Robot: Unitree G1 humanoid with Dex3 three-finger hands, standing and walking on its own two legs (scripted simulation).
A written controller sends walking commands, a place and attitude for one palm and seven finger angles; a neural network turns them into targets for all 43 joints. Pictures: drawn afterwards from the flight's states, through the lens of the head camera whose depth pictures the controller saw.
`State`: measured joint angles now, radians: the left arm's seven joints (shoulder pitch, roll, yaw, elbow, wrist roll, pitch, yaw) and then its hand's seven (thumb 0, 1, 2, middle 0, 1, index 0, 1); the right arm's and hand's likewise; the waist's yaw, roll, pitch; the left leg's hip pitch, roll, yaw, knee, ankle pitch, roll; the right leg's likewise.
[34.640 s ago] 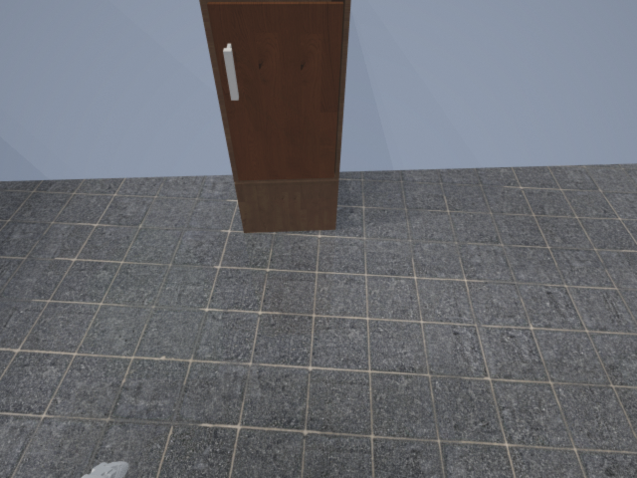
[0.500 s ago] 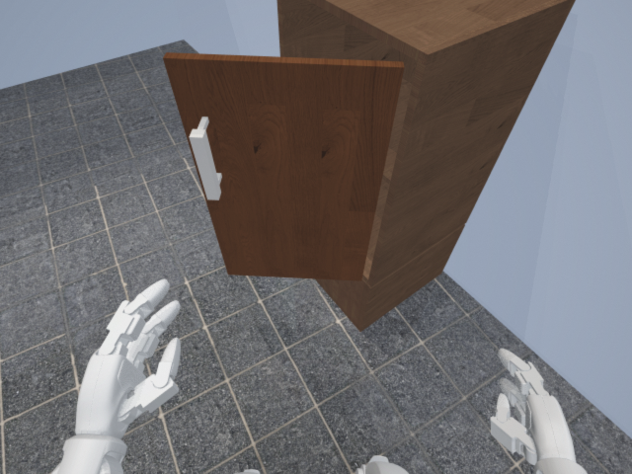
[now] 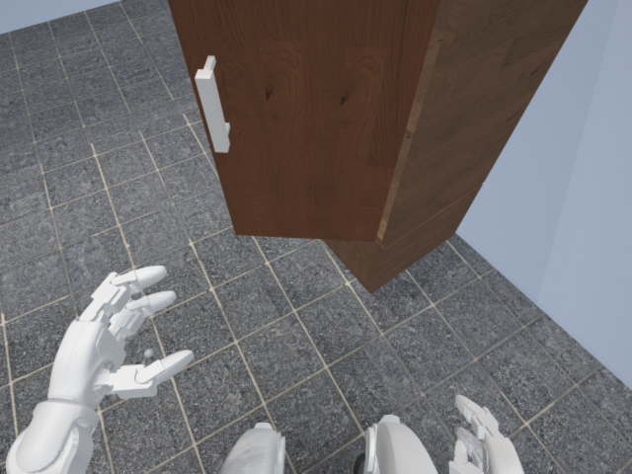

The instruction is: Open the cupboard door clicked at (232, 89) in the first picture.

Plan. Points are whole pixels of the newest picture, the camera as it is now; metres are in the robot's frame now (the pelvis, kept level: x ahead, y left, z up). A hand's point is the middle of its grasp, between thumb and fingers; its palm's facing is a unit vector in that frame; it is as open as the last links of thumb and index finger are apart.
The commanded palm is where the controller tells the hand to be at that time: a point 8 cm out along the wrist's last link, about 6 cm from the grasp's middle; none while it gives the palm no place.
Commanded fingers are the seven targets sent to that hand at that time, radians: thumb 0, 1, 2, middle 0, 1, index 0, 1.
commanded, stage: raise the hand with hooked fingers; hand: left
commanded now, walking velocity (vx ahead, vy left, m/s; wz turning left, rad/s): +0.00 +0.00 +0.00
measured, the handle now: (216, 106) +0.64 +0.19 +0.06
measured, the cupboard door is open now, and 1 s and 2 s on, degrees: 51 51 51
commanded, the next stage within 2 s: move the hooked fingers beside the handle in 1.30 s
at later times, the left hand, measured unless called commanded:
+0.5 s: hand (105, 316) +0.28 +0.25 +0.05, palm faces +0.00 -1.00 -0.06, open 13.6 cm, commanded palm +0.26 +0.31 +0.06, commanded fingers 0.00 -0.50 0.30 -0.30 -1.20 -0.30 -1.20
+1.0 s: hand (96, 282) +0.32 +0.27 +0.07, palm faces -0.03 -1.00 -0.04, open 13.9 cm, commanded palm +0.29 +0.32 +0.07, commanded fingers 0.00 -0.50 0.30 -0.30 -1.20 -0.30 -1.20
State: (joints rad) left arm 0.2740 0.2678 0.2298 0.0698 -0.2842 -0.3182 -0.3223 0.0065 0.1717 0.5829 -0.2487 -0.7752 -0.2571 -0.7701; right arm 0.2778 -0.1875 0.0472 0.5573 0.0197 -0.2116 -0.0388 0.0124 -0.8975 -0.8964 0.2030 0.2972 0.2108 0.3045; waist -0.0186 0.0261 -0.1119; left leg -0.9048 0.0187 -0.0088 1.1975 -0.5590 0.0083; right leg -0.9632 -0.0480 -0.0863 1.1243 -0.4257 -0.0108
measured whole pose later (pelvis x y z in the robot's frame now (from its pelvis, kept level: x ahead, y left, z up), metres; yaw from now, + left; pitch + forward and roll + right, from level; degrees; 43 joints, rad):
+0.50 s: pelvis +0.02 +0.01 +0.01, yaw +0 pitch +15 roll -3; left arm 0.15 0.34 0.35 0.21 -0.33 -0.34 -0.43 -0.01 -0.40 0.34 -0.29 -1.14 -0.30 -1.14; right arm 0.23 -0.26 0.03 0.50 0.02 -0.22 -0.04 0.01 -0.90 -0.90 0.20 0.30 0.21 0.30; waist 0.00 0.00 -0.12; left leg -0.85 0.02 -0.02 1.15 -0.57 0.02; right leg -0.89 -0.04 -0.10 1.06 -0.43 0.00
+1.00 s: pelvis +0.02 +0.00 +0.02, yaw -1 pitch +16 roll -2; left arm 0.00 0.42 0.44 0.41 -0.36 -0.32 -0.54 -0.01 -0.49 0.30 -0.29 -1.20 -0.30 -1.20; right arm 0.29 -0.29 0.03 0.53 0.02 -0.18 -0.04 0.01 -0.90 -0.90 0.20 0.30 0.21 0.30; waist -0.03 0.01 -0.11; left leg -0.82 0.03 0.00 1.10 -0.55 0.01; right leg -0.88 -0.03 -0.08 1.02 -0.41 0.00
